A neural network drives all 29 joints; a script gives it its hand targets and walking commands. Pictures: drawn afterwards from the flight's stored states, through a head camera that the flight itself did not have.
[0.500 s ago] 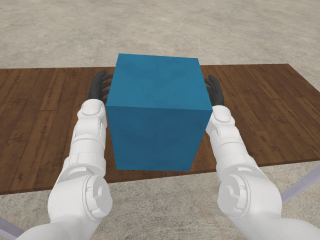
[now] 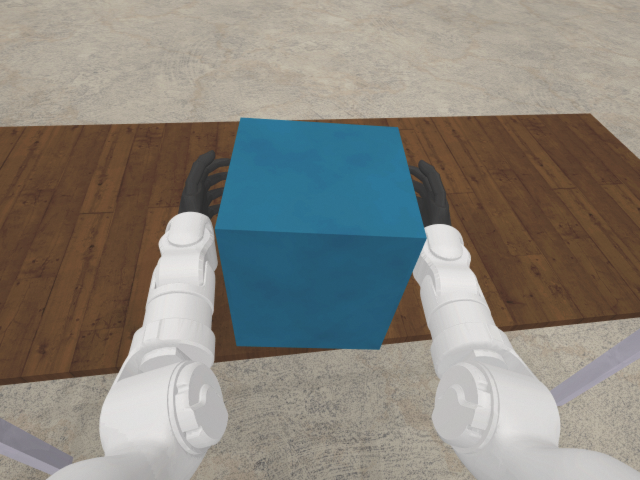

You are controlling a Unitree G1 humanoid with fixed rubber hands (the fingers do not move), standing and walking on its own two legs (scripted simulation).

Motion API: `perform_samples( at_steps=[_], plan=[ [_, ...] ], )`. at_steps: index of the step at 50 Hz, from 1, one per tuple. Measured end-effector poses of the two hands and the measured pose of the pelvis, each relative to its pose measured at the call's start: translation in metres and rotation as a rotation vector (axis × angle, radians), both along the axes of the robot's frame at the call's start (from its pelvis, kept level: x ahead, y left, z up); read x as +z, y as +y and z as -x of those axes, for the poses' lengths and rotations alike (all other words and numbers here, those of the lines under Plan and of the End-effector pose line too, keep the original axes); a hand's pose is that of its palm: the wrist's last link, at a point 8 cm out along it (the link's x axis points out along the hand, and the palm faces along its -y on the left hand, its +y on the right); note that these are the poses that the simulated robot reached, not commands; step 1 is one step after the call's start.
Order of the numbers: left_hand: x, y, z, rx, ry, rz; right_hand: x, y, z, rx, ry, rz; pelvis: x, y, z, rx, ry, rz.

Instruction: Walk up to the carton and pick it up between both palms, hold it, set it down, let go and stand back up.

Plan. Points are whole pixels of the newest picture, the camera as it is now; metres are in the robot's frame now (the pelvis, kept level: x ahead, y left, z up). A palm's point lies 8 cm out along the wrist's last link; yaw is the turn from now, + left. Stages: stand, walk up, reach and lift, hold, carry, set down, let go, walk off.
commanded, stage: set down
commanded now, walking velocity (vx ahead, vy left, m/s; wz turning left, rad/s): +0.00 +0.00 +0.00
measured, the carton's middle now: (314, 240) +0.42 +0.03 +0.06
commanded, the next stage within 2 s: none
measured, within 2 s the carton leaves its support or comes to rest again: rests again in 0.42 s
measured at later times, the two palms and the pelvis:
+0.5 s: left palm (197, 225) +0.41 +0.18 +0.09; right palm (429, 233) +0.41 -0.12 +0.10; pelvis +0.00 +0.00 +0.00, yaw +0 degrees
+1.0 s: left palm (198, 227) +0.41 +0.18 +0.09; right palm (428, 233) +0.41 -0.12 +0.09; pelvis +0.00 +0.00 +0.00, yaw +0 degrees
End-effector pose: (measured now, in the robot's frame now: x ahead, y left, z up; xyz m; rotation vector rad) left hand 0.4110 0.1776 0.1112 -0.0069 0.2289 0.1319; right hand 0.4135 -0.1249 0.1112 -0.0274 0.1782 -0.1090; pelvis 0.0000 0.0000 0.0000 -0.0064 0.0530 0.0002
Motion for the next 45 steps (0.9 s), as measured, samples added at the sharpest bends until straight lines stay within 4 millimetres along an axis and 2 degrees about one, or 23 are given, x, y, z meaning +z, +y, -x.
perform_samples(
  at_steps=[28,45],
  plan=[
    [-0.019,0.001,0.004,-0.004,0.013,0.002,-0.016,0.001,0.005,0.005,0.000,0.003,0.000,0.003,0.001,-0.005,0.020,-0.002],
    [-0.022,0.001,0.004,-0.007,-0.004,0.000,-0.018,0.001,0.004,0.007,-0.024,0.014,0.000,0.001,0.000,0.002,0.016,-0.005]
  ],
)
